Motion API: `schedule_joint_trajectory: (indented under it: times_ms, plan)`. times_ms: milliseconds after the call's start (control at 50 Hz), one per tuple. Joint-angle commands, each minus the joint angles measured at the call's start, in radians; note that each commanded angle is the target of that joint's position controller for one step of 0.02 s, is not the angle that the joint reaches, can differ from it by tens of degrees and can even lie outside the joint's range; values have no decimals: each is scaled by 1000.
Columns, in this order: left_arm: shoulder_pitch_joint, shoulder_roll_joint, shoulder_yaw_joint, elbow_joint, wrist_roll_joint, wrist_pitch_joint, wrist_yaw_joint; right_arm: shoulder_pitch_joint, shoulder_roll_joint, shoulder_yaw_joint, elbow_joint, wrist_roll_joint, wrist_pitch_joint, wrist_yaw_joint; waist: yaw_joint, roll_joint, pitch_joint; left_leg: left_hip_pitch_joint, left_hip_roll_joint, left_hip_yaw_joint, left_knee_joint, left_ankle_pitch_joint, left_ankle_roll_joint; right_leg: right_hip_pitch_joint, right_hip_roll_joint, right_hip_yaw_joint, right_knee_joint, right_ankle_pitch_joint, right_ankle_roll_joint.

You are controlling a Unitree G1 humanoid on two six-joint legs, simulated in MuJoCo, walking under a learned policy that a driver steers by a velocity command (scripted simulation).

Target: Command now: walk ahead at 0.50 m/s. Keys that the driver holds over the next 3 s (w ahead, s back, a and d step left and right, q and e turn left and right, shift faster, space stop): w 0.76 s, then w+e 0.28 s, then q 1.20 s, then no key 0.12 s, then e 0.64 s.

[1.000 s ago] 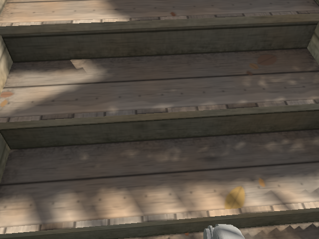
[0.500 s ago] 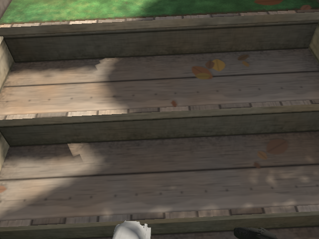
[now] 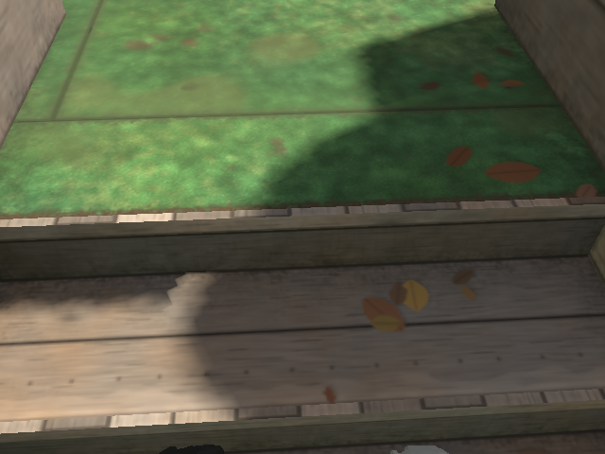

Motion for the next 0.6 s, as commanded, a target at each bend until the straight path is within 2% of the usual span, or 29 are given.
schedule_joint_trajectory:
  times_ms: [20, 40, 60, 100, 120, 140, 160, 180, 200, 220, 240, 260, 280, 300, 320, 340, 360, 380, 400, 420, 440, 460, 480, 500, 520, 540, 560, 580, 600]
  plan:
    - [-147, -38, -31, -120, -7, 13, 21, 3, -85, -2, -57, -11, -42, 7, 3, 104, 191, 50, 281, -354, -399, 141, 103, -326, -25, -105, 230, -195, -2]
    - [-190, -24, -33, -150, -1, 7, 25, 32, -71, 4, -44, -9, -47, 1, -1, 85, 195, 98, 275, -334, -403, 116, 82, -347, -54, -95, 161, -203, -10]
    - [-253, -28, -49, -188, 0, 4, 17, 72, -51, 10, -23, 5, -38, -6, -6, 56, 196, 80, 236, -289, -439, 52, 36, -292, -85, -122, -33, -190, -10]
    - [-314, -16, -49, -217, -2, 10, -1, 146, -41, 10, -9, 6, -31, -31, -50, 72, 158, 156, 224, -278, -483, 182, 59, -230, -90, -178, -184, -163, 2]
    - [-297, -19, -55, -213, -5, 19, -19, 163, -75, -4, -27, 21, -28, -49, -67, 87, 108, 185, 251, -251, -611, 342, 92, -69, -104, -214, -372, -177, -6]
    - [-335, -12, -53, -225, 0, 24, -29, 180, -68, -4, -25, 27, -14, -61, -89, 84, 120, 224, 265, -230, -652, 499, 104, 11, -105, -230, -492, -221, -15]
    - [-217, -28, -53, -170, -35, 23, -33, 69, -50, 8, -69, 39, -9, -62, -10, 102, 58, 140, 222, -103, -580, 967, 102, 324, -48, -301, -698, -229, -44]
    - [-172, -20, -48, -143, -51, 18, -23, 100, -117, -3, -98, 51, -8, -64, 9, 108, -82, 131, 243, -87, -439, 1575, 105, 590, 61, -360, -738, -248, -44]
    - [-3, 24, -19, -98, -59, 30, -6, 114, -176, -14, -110, 32, -18, -54, 89, 197, -191, 237, 288, -111, -253, 1831, 108, 711, 97, -338, -799, -299, -51]
    - [150, 92, 3, -50, -36, 30, 1, 47, -226, -33, -124, 58, -41, -32, 178, 233, -259, 303, 317, -121, -60, 1892, 97, 822, 90, -271, -954, -245, -66]
    - [255, 179, 39, -4, -2, 27, 1, -6, -244, -47, -155, 52, -62, -10, 231, 228, -318, 225, 274, -122, 194, 1672, 71, 965, 41, -105, -1067, -329, -89]
    - [351, 260, 66, 48, 17, 32, 14, 14, -145, -37, -203, 58, -83, 29, 221, -56, -342, -162, 96, -154, 615, 1071, 24, 1149, -227, 497, -1367, -592, -248]
    - [288, 295, 93, 65, 4, 59, 14, -58, -114, -57, -234, -3, -84, 53, 196, -190, -324, -293, -42, -224, 1101, 319, 8, 1052, -286, 933, -1764, -772, -295]
    - [162, 274, 97, 104, -24, 44, 1, -101, -21, -50, -319, -23, -75, 44, 86, -93, -211, -446, -5, -331, 1366, 349, 5, 966, -307, 877, -1816, -792, -227]
    - [139, 203, 81, 163, -34, 24, 1, -166, 14, -34, -377, -28, -76, 35, 46, 7, -80, -555, 2, -277, 1496, 381, 8, 872, -305, 748, -1767, -654, -187]
    - [173, 121, 64, 234, -14, -2, 4, -226, 79, -13, -417, -30, -61, 21, 7, 106, 35, -670, 15, -279, 1555, 380, 35, 786, -295, 554, -1679, -481, -145]
    - [209, 68, 50, 314, 6, -22, 0, -253, 137, 13, -445, -26, -42, 6, -28, 119, 110, -752, 17, -288, 1601, 337, 53, 716, -251, 385, -1653, -351, -112]
    - [236, 30, 40, 356, 17, -35, -9, -222, 183, 35, -440, -20, -22, -2, -54, 101, 130, -810, 8, -323, 1651, 311, 70, 709, -225, 270, -1652, -219, -69]
    - [264, 21, 35, 386, 12, -49, -19, -210, 192, 45, -441, -12, -3, -8, -70, 63, 151, -878, 21, -328, 1615, 272, 75, 729, -206, 170, -1663, -147, -44]
    - [247, 21, 30, 389, 2, -60, -25, -204, 169, 45, -431, -2, 14, -13, -90, 43, 175, -891, 37, -319, 1511, 269, 64, 703, -192, 85, -1682, -109, -19]
    - [216, 36, 25, 391, -1, -73, -31, -247, 141, 45, -443, 6, 26, -20, -102, 43, 198, -858, 35, -293, 1416, 278, 49, 622, -166, 18, -1714, -102, -9]
    - [263, 53, 19, 409, 2, -87, -38, -300, 139, 46, -445, 25, 31, -40, -72, 18, 184, -889, 1, -212, 1538, 266, 41, 634, -174, 4, -1750, -13, -37]
    - [307, 105, 19, 423, -4, -103, -43, -431, 157, 63, -515, 23, 35, -44, -44, -11, 192, -961, 11, -156, 1589, 202, 38, 667, -183, -2, -1820, -6, -37]
    - [336, 145, 27, 432, -10, -108, -42, -517, 157, 66, -563, 17, 38, -54, -25, -60, 197, -1088, 27, -154, 1695, 83, 41, 767, -214, 43, -1858, 13, -63]
    - [344, 176, 33, 430, -19, -110, -37, -558, 146, 69, -605, 12, 40, -60, -39, -47, 215, -1146, 67, -163, 1648, 20, 45, 812, -214, 32, -1880, -74, -54]
    - [367, 167, 31, 440, -24, -99, -33, -605, 148, 87, -644, 1, 42, -51, -51, 1, 215, -1111, 109, -132, 1457, 26, 53, 816, -174, -8, -1905, -195, -14]
    - [398, 136, 24, 439, -23, -91, -23, -654, 139, 90, -663, 2, 45, -36, -24, -3, 187, -1075, 127, -62, 1355, 54, 47, 840, -154, -15, -1934, -180, -11]
    - [448, 139, 25, 439, -20, -87, -8, -684, 133, 91, -676, 0, 49, -25, 6, -7, 155, -1056, 145, -27, 1282, 73, 40, 904, -150, -10, -1952, -143, -26]
    - [475, 173, 39, 419, -33, -84, 13, -670, 135, 99, -673, -1, 56, -4, 26, -16, 79, -845, 170, 15, 1069, 106, 47, 922, -162, -38, -2081, -18, -56]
